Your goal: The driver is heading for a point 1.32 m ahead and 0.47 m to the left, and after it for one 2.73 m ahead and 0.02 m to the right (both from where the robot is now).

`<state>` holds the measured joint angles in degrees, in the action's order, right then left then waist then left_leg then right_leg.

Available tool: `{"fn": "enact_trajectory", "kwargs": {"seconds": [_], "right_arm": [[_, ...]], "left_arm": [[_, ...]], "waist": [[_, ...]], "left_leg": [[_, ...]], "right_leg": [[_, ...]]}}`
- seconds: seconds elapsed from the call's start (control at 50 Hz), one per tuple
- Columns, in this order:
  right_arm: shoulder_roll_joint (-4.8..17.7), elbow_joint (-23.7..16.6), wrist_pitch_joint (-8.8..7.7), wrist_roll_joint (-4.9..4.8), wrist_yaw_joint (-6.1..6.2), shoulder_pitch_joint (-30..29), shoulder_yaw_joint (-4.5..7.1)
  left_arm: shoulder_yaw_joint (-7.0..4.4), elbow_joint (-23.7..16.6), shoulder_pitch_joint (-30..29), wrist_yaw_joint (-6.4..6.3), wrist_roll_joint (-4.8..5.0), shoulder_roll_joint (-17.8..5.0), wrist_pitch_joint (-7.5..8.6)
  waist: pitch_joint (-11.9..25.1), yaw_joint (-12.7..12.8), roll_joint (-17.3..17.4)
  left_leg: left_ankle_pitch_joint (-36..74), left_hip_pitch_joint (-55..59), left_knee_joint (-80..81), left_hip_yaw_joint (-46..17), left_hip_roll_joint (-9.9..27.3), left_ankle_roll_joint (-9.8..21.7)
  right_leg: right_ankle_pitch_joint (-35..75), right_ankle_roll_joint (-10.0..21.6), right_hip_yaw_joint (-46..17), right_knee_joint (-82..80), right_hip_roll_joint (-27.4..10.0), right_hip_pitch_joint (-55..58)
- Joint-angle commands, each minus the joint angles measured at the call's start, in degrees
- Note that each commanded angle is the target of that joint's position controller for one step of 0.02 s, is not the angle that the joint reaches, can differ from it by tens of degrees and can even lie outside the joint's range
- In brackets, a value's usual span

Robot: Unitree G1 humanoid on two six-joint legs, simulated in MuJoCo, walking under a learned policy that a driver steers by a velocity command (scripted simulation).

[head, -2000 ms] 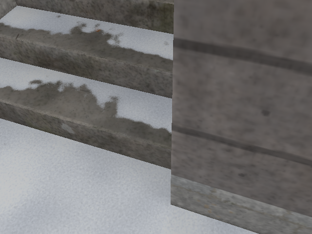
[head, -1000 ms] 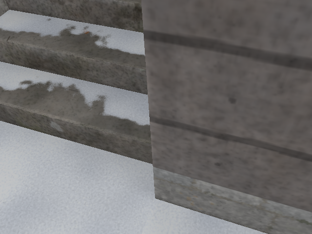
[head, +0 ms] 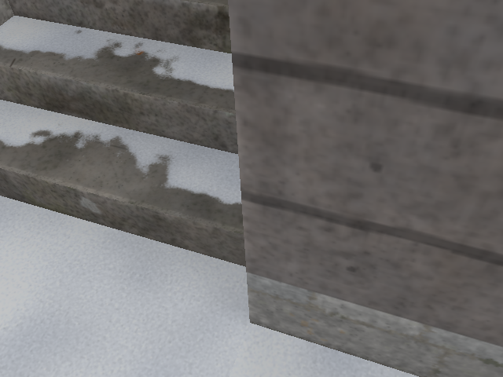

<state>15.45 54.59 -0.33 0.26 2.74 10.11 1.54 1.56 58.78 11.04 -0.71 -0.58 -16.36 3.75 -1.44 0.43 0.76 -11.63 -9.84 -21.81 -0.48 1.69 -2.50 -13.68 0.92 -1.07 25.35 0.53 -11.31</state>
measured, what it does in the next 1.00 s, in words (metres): stands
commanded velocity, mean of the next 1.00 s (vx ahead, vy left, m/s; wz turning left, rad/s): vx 0.00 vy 0.00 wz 0.00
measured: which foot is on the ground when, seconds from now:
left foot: down 0.00-1.00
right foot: down 0.00-1.00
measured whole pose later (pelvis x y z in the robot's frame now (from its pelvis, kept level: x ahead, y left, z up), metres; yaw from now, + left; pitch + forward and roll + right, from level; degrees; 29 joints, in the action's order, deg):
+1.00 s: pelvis +0.00 +0.00 +0.00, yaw +0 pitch +0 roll +1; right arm 15.3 56.0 -0.1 0.0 3.0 11.0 2.3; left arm 1.0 59.7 10.4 -0.8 -0.8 -16.2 3.6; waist -1.6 0.3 0.9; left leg -11.5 -9.1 -20.9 -0.8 1.4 -2.2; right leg -13.5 0.5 -1.1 24.1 0.2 -10.4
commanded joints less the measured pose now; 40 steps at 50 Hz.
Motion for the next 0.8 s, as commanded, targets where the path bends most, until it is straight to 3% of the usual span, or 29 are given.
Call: {"fn": "enact_trajectory", "kwargs": {"seconds": [0.02,0.04,0.06,0.8], "right_arm": [[6.53,-2.54,-0.55,0.00,0.19,0.03,1.29],[6.52,-2.52,-0.55,-0.01,0.20,0.08,1.30],[6.66,-2.09,-0.42,-0.19,0.27,0.48,1.45],[6.36,-0.97,-0.28,-0.23,0.44,1.39,1.98]], "left_arm": [[-1.46,-1.82,0.79,-0.19,0.04,-7.88,0.49],[-1.47,-1.81,0.81,-0.19,0.04,-7.88,0.49],[-1.46,-1.76,0.25,-0.08,-0.71,-7.80,0.33],[-1.89,-0.98,-0.04,-0.21,-0.25,-7.78,0.30]], "waist": [[1.78,0.01,-0.95],[1.77,0.01,-0.95],[1.32,-0.11,-0.71],[1.61,-0.12,-0.87]], "left_leg": [[6.65,1.88,2.38,-1.82,1.48,1.49],[6.65,1.87,2.39,-1.82,1.48,1.49],[5.97,1.68,2.73,-1.85,1.37,1.64],[6.92,1.65,3.32,-2.09,1.36,1.80]], "right_leg": [[7.42,0.49,-3.71,-5.17,-3.68,-1.55],[7.45,0.48,-3.71,-5.17,-3.68,-1.53],[7.30,0.39,-3.80,-5.38,-3.67,-1.71],[9.29,0.20,-3.44,-5.51,-3.72,0.14]]}}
